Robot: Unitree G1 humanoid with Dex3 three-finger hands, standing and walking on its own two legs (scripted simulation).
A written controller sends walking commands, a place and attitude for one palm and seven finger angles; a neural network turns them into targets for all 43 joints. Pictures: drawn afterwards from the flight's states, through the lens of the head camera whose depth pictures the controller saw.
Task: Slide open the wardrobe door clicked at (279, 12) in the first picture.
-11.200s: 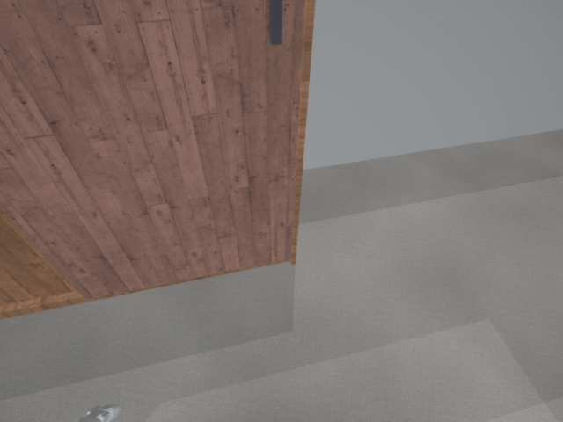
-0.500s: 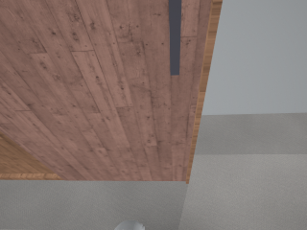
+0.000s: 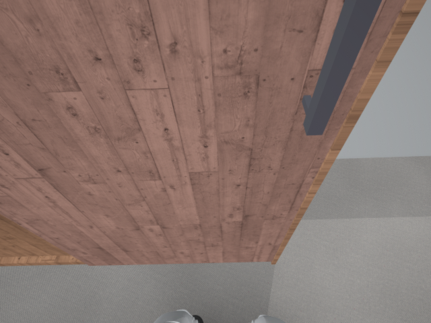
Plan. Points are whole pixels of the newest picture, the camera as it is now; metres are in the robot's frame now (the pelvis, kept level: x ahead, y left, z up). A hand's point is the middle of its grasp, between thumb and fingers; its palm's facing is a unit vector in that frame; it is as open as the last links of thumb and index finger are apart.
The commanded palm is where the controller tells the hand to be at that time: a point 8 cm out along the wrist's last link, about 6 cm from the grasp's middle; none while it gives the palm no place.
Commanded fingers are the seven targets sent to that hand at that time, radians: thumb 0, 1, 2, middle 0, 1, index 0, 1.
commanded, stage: shuffle to correct the standing spot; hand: right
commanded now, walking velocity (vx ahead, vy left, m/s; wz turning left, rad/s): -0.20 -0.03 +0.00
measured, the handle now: (328, 64) +0.38 -0.11 +0.28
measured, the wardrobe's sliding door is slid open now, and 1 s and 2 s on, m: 0.00 0.00 0.00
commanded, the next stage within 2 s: come to a stop and stand still in 0.38 s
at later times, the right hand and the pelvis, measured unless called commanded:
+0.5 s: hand out of the picture -0.03 -0.17 -0.16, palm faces +0.00 +0.96 -0.27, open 7.4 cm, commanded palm none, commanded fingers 0.00 -0.90 -0.90 0.20 0.30 0.20 0.30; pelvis -0.10 +0.03 +0.00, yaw +3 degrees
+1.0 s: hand out of the picture -0.18 -0.17 -0.17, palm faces +0.07 +0.98 -0.18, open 7.4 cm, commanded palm none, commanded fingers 0.00 -0.90 -0.90 0.20 0.30 0.20 0.30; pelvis -0.14 +0.01 +0.01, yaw +1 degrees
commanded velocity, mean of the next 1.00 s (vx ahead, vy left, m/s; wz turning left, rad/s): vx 0.01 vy -0.04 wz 0.03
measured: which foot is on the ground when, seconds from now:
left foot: down 0.00-0.06, up 0.08-0.50, down 0.52-0.98, up 1.00-1.00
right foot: up 0.00-0.02, down 0.04-0.52, up 0.54-0.96, down 0.98-1.00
